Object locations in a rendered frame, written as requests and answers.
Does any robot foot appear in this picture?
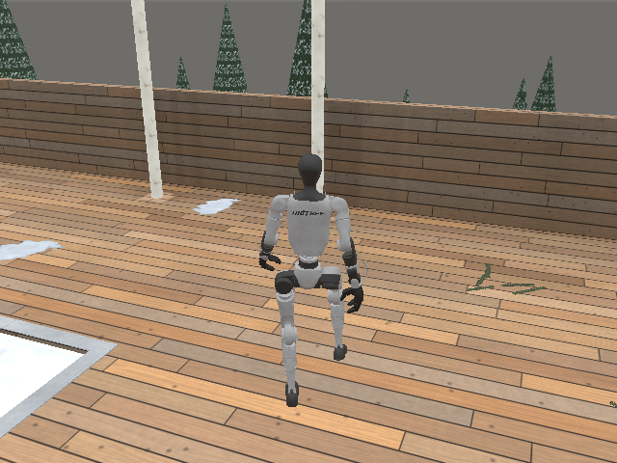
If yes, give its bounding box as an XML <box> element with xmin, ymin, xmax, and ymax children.
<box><xmin>285</xmin><ymin>381</ymin><xmax>299</xmax><ymax>407</ymax></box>
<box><xmin>334</xmin><ymin>344</ymin><xmax>347</xmax><ymax>361</ymax></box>

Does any robot left hand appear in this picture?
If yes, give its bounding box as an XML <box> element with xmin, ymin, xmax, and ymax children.
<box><xmin>259</xmin><ymin>255</ymin><xmax>281</xmax><ymax>271</ymax></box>

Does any robot right foot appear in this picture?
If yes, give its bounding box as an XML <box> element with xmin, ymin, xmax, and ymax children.
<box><xmin>334</xmin><ymin>344</ymin><xmax>347</xmax><ymax>361</ymax></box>

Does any right robot upper arm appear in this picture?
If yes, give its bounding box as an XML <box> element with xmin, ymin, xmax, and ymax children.
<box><xmin>330</xmin><ymin>196</ymin><xmax>352</xmax><ymax>252</ymax></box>

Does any right robot forearm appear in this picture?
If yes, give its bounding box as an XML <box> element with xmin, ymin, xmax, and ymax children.
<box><xmin>342</xmin><ymin>237</ymin><xmax>362</xmax><ymax>288</ymax></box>

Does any left robot forearm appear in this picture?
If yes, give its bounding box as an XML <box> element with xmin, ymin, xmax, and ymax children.
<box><xmin>259</xmin><ymin>231</ymin><xmax>274</xmax><ymax>260</ymax></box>

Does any robot left foot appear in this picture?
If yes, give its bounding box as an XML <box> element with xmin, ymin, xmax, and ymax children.
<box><xmin>285</xmin><ymin>381</ymin><xmax>299</xmax><ymax>407</ymax></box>

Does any left robot upper arm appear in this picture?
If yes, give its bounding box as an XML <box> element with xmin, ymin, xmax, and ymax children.
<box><xmin>263</xmin><ymin>195</ymin><xmax>289</xmax><ymax>246</ymax></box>

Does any robot right hand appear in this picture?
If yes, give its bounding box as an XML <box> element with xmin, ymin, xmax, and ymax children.
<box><xmin>340</xmin><ymin>286</ymin><xmax>363</xmax><ymax>313</ymax></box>

